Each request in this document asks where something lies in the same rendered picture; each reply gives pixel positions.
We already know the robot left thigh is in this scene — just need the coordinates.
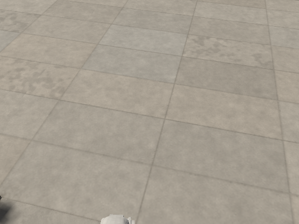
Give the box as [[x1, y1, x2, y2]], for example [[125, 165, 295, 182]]
[[101, 214, 135, 224]]

